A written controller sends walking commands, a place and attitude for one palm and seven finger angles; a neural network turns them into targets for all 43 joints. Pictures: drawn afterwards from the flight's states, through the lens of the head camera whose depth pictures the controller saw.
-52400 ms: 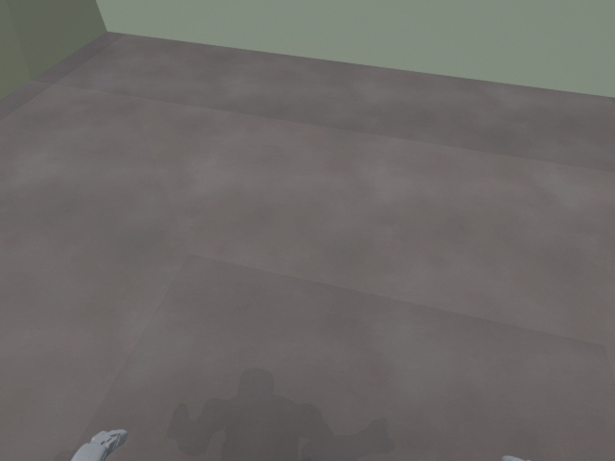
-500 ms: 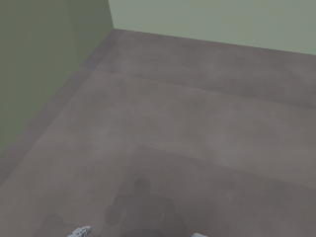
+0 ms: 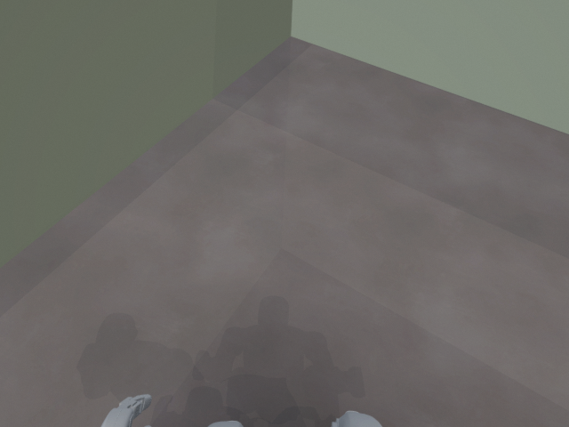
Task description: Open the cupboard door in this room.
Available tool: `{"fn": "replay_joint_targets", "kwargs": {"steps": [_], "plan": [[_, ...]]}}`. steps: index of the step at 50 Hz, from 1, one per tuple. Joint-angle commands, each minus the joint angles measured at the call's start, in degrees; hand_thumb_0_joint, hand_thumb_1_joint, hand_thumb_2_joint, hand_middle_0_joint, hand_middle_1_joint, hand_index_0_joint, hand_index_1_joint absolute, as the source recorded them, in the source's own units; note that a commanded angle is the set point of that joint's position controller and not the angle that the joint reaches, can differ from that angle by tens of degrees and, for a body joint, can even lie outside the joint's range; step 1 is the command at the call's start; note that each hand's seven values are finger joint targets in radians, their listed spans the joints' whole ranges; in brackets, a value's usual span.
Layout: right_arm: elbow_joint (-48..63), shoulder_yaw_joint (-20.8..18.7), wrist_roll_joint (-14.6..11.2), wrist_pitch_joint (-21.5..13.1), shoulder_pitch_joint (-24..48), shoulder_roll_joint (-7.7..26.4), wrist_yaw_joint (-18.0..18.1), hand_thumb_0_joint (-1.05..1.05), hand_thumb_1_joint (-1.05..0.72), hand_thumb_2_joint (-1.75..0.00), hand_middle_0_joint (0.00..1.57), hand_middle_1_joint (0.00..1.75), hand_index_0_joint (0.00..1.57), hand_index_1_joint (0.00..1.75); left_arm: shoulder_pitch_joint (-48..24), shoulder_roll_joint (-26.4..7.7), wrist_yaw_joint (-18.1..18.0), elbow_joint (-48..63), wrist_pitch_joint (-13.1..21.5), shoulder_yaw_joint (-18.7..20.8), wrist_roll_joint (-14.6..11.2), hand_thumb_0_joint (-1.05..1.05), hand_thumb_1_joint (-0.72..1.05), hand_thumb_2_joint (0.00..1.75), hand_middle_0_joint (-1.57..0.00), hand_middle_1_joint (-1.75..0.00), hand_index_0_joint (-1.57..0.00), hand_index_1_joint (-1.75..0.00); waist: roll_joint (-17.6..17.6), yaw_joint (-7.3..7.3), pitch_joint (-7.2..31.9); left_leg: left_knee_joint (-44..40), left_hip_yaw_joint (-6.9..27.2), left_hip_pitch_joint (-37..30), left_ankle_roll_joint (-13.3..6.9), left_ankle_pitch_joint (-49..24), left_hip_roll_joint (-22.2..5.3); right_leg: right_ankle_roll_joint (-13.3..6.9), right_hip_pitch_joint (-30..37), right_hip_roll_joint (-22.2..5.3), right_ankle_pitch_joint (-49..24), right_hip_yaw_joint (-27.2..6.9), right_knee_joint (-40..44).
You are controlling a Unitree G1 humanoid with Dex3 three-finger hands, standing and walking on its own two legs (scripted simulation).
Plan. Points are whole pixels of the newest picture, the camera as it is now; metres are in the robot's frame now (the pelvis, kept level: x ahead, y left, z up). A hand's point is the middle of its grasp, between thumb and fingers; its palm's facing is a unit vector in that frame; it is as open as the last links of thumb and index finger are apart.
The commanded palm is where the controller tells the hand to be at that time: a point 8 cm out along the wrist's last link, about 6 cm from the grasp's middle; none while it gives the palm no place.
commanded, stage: turn to face it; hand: left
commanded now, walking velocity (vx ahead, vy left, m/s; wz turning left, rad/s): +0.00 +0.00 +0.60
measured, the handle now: out of the picture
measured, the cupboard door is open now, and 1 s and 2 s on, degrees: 38 38 38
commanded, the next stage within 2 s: none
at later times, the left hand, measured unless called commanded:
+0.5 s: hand out of the picture +0.02 +0.18 -0.19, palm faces +0.34 -0.91 -0.25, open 7.4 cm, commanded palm none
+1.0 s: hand out of the picture +0.03 +0.14 -0.16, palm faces +0.56 -0.80 -0.23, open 7.4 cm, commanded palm none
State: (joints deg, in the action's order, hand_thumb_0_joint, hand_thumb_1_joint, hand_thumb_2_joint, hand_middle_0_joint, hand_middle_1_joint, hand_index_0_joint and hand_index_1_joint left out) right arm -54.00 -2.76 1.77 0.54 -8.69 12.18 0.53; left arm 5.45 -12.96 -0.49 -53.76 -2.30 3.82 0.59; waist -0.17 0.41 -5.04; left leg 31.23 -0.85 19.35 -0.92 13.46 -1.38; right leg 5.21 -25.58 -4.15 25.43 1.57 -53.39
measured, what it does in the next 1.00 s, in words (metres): steps on the spot, turning left: right foot, then left foot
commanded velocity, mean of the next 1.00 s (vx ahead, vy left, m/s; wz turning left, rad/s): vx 0.00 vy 0.00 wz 0.60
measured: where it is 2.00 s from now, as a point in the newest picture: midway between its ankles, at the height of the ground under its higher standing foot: outside the picture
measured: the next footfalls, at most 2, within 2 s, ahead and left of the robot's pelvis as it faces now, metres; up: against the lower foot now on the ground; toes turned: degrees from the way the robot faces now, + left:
right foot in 0.10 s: +0.07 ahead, -0.16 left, +0.00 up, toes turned +0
left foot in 0.42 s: +0.06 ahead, +0.09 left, +0.00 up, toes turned +22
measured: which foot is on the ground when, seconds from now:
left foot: down 0.00-0.08, up 0.10-0.40, down 0.42-0.74, up 0.76-1.00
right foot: up 0.00-0.08, down 0.10-0.42, up 0.44-0.74, down 0.76-1.00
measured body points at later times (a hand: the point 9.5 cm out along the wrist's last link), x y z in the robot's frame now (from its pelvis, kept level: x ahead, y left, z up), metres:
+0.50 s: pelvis +0.04 -0.03 -0.01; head +0.09 +0.00 +0.43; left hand +0.00 +0.23 -0.17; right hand +0.25 -0.24 -0.14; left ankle +0.03 +0.07 -0.74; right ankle +0.04 -0.17 -0.69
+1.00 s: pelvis +0.07 -0.07 +0.00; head +0.12 -0.03 +0.45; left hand +0.00 +0.18 -0.14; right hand +0.30 -0.23 -0.14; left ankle -0.01 +0.03 -0.70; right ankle +0.12 -0.19 -0.74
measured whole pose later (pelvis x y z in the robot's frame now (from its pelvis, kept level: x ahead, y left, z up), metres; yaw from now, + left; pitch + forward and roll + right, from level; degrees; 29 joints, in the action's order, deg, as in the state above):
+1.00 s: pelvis +0.07 -0.07 +0.00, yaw +36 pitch +1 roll +2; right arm -52.4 -4.1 0.6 4.1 -7.1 14.1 -1.6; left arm 10.3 -11.5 -0.9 -50.1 -0.8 2.0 1.5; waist 2.2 1.1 -7.5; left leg 45.9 -4.2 22.5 3.3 25.4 -0.8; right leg 1.8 -13.4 -8.4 18.3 9.0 -31.5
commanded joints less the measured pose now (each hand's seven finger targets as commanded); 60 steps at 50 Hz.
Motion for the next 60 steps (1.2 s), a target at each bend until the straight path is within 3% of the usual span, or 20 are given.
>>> {"fn": "replay_joint_targets", "kwargs": {"steps": [1,3,5,7,10,16,19,21,23,26,35,36,37,38,41,48,51,53,54,60], "plan": [[4.14,-3.91,-0.23,0.52,0.18,13.22,0.13,0.00,-0.90,-0.90,0.20,0.30,0.20,0.30,4.98,-3.87,-0.03,3.88,1.37,0.72,0.11,0.00,0.90,0.90,-0.20,-0.30,-0.20,-0.30,-9.20,-0.46,8.72,-7.10,12.84,-3.67,-6.24,-17.43,-11.30,-0.25,8.53,2.94,-4.48,2.38,14.12],[5.63,-3.93,-0.97,0.95,3.23,11.31,-0.20,0.00,-0.90,-0.90,0.20,0.30,0.20,0.30,10.05,-6.65,-0.39,3.25,2.18,1.53,0.39,0.00,0.90,0.90,-0.20,-0.30,-0.20,-0.30,-3.50,-3.24,8.63,-0.92,10.56,4.07,-2.25,-6.60,-6.33,-1.05,18.98,0.50,-13.23,0.45,29.51],[8.31,-3.30,-1.29,1.12,4.27,6.80,-1.00,0.00,-0.90,-0.90,0.20,0.30,0.20,0.30,11.29,-15.56,-1.18,4.42,2.83,2.91,1.28,0.00,0.90,0.90,-0.20,-0.30,-0.20,-0.30,20.99,-4.68,7.93,27.30,0.48,15.21,3.60,23.35,3.36,-12.01,19.41,-24.96,-20.85,-23.43,40.12],[7.08,-3.22,-0.93,1.66,3.50,7.08,-1.43,0.00,-0.90,-0.90,0.20,0.30,0.20,0.30,6.17,-10.49,-1.52,5.72,2.99,1.72,1.00,0.00,0.90,0.90,-0.20,-0.30,-0.20,-0.30,12.83,-1.31,5.70,38.25,3.16,15.17,3.28,17.68,-0.34,-13.47,15.04,-20.20,-23.72,-14.71,36.94],[6.46,-2.44,-1.12,2.15,4.40,5.70,-1.93,0.00,-0.90,-0.90,0.20,0.30,0.20,0.30,5.81,-8.43,-1.55,5.78,2.92,1.01,0.87,0.00,0.90,0.90,-0.20,-0.30,-0.20,-0.30,15.17,-0.90,6.38,32.55,-0.57,14.18,4.86,15.31,-1.32,-11.07,20.48,-14.81,-42.61,-2.47,31.00],[7.19,-1.03,-1.47,1.32,6.85,3.95,-2.38,0.00,-0.90,-0.90,0.20,0.30,0.20,0.30,11.22,-11.90,-1.25,3.99,3.20,2.00,1.02,0.00,0.90,0.90,-0.20,-0.30,-0.20,-0.30,11.98,-3.04,9.41,8.30,-6.85,5.93,4.11,11.30,1.63,-9.88,27.66,-15.50,-54.50,1.94,23.86],[5.45,-2.08,-1.00,0.76,-0.98,7.89,-2.03,0.00,-0.90,-0.90,0.20,0.30,0.20,0.30,8.16,-12.07,-0.75,4.87,3.10,2.21,0.00,0.00,0.90,0.90,-0.20,-0.30,-0.20,-0.30,7.89,2.00,12.44,-5.55,-6.18,-11.41,2.12,-6.14,0.92,-5.12,17.56,-14.19,-46.85,6.76,12.93],[4.34,-4.97,-0.61,0.58,-8.98,18.73,-1.08,0.00,-0.90,-0.90,0.20,0.30,0.20,0.30,3.97,-5.46,-0.34,8.86,2.42,0.40,-0.44,0.00,0.90,0.90,-0.20,-0.30,-0.20,-0.30,-18.75,6.75,15.49,-7.92,24.79,-24.85,-11.96,-44.97,-23.54,0.95,-7.50,-2.45,12.74,6.22,-10.16],[4.25,-4.39,-0.49,0.86,-6.82,17.06,-0.42,0.00,-0.90,-0.90,0.20,0.30,0.20,0.30,1.32,-7.20,-0.99,9.32,1.02,0.89,0.31,0.00,0.90,0.90,-0.20,-0.30,-0.20,-0.30,-8.80,4.95,12.12,-8.45,19.70,-17.51,-13.36,-28.87,-21.21,-0.35,-8.59,-3.28,9.30,-1.32,-14.42],[6.48,-3.50,-0.44,0.66,1.31,14.05,0.20,0.00,-0.90,-0.90,0.20,0.30,0.20,0.30,3.33,-6.63,-0.17,6.60,0.29,1.11,0.41,0.00,0.90,0.90,-0.20,-0.30,-0.20,-0.30,-10.31,1.12,6.82,-10.08,14.30,-8.68,-8.31,-17.26,-13.54,0.08,-5.18,-2.14,1.17,-1.37,-10.48],[7.49,-4.18,-0.63,1.53,4.37,13.59,-0.40,0.00,-0.90,-0.90,0.20,0.30,0.20,0.30,9.39,-6.60,-0.18,5.86,1.29,1.34,0.22,0.00,0.90,0.90,-0.20,-0.30,-0.20,-0.30,-7.25,-2.40,7.50,-6.07,16.59,3.39,-5.02,-4.01,-7.79,-1.49,16.01,3.40,-9.05,1.50,21.91],[8.13,-3.93,-1.06,1.57,4.72,11.17,-0.56,0.00,-0.90,-0.90,0.20,0.30,0.20,0.30,11.35,-8.90,-0.58,5.67,1.88,1.99,0.57,0.00,0.90,0.90,-0.20,-0.30,-0.20,-0.30,-0.23,-3.57,7.81,-0.07,13.70,8.43,-2.31,0.99,-3.83,-2.75,21.60,-1.66,-8.29,-3.33,31.68],[9.21,-3.30,-1.44,1.56,4.23,7.09,-0.88,0.00,-0.90,-0.90,0.20,0.30,0.20,0.30,12.04,-14.35,-1.12,5.84,2.44,3.06,1.46,0.00,0.90,0.90,-0.20,-0.30,-0.20,-0.30,16.52,-4.17,7.41,14.02,3.73,17.38,2.51,14.36,4.45,-8.43,24.63,-17.08,-5.66,-20.71,39.54],[9.72,-3.46,-1.12,1.57,5.75,8.57,-1.25,0.00,-0.90,-0.90,0.20,0.30,0.20,0.30,10.76,-15.66,-1.38,6.74,2.36,2.73,1.11,0.00,0.90,0.90,-0.20,-0.30,-0.20,-0.30,19.02,-4.56,6.26,29.34,3.13,15.88,2.74,22.01,3.31,-13.37,16.90,-24.67,-9.44,-25.07,41.29],[6.94,-3.33,-0.74,2.45,2.63,7.71,-1.85,0.00,-0.90,-0.90,0.20,0.30,0.20,0.30,2.80,-9.59,-1.64,8.63,2.33,1.33,0.74,0.00,0.90,0.90,-0.20,-0.30,-0.20,-0.30,14.58,0.60,5.56,39.07,2.85,14.33,3.69,14.04,-0.49,-12.15,14.88,-15.66,-21.38,-10.39,35.60],[7.37,-1.45,-1.50,1.54,5.78,4.25,-2.44,0.00,-0.90,-0.90,0.20,0.30,0.20,0.30,9.46,-12.15,-1.37,5.94,2.71,2.16,1.11,0.00,0.90,0.90,-0.20,-0.30,-0.20,-0.30,11.61,-2.87,9.01,9.82,-5.49,5.67,4.44,12.38,1.13,-10.46,25.59,-15.68,-46.29,0.80,25.04],[5.90,-2.19,-1.24,0.99,-0.43,6.95,-2.29,0.00,-0.90,-0.90,0.20,0.30,0.20,0.30,7.77,-12.14,-0.80,5.91,2.44,2.46,0.20,0.00,0.90,0.90,-0.20,-0.30,-0.20,-0.30,8.16,0.72,10.54,-5.06,-4.92,-7.82,2.97,-2.59,1.31,-5.72,17.80,-14.27,-39.02,5.03,16.52],[4.63,-5.08,-0.46,0.52,-8.46,17.78,-1.24,0.00,-0.90,-0.90,0.20,0.30,0.20,0.30,4.13,-5.47,-0.21,9.76,1.76,0.69,-0.47,0.00,0.90,0.90,-0.20,-0.30,-0.20,-0.30,-18.59,5.57,13.14,-8.86,25.59,-22.34,-10.17,-38.25,-21.91,1.45,-7.27,-2.62,12.27,7.52,-5.79],[3.15,-5.09,-0.37,1.05,-10.90,18.36,-0.72,0.00,-0.90,-0.90,0.20,0.30,0.20,0.30,0.53,-6.67,-0.64,10.70,0.98,0.63,0.11,0.00,0.90,0.90,-0.20,-0.30,-0.20,-0.30,-12.82,6.23,13.21,-7.75,24.58,-20.65,-13.79,-38.32,-23.50,-0.01,-8.37,-2.85,13.09,0.09,-12.08],[6.05,-3.73,-0.21,0.41,-0.70,13.50,0.47,0.00,-0.90,-0.90,0.20,0.30,0.20,0.30,1.93,-5.41,0.05,7.39,0.47,0.98,0.13,0.00,0.90,0.90,-0.20,-0.30,-0.20,-0.30,-8.19,1.16,8.42,-8.67,15.41,-10.50,-8.22,-21.38,-12.05,-0.27,-3.11,-0.69,1.29,-1.00,-5.13]]}}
